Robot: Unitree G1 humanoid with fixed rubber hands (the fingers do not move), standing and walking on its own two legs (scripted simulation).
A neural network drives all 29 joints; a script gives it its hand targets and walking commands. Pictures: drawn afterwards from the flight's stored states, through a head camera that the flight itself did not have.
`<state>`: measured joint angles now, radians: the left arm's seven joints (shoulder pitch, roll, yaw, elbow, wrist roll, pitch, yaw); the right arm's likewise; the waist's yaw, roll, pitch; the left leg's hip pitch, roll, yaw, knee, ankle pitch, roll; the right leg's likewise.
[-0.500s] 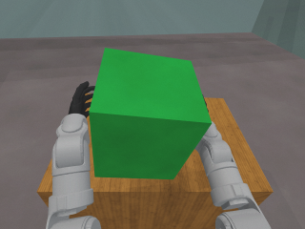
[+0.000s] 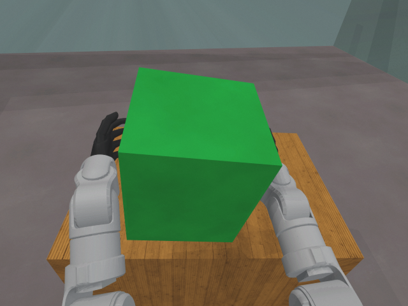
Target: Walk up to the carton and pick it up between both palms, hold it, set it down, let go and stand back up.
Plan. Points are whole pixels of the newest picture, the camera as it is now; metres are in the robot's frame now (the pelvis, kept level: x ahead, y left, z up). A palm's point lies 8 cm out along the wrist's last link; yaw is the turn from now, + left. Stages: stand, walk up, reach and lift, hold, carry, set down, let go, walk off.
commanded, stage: hold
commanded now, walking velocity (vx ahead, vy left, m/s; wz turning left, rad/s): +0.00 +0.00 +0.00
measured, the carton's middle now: (189, 162) +0.35 +0.01 +0.15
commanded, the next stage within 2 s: set down in 1.26 s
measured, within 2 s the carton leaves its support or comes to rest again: neither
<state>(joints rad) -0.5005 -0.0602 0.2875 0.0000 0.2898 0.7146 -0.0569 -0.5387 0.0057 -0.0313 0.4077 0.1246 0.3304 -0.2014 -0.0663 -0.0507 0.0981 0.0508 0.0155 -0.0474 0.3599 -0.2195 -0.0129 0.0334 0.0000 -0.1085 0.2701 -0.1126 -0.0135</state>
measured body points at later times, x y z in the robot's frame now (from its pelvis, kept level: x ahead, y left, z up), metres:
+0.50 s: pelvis +0.00 +0.00 +0.00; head -0.04 +0.02 +0.45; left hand +0.36 +0.16 +0.18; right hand +0.36 -0.15 +0.16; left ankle +0.00 +0.12 -0.75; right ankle +0.04 -0.11 -0.75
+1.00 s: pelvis +0.00 +0.00 +0.00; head -0.04 +0.03 +0.45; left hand +0.36 +0.16 +0.18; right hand +0.36 -0.14 +0.16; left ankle +0.00 +0.12 -0.75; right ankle +0.04 -0.11 -0.75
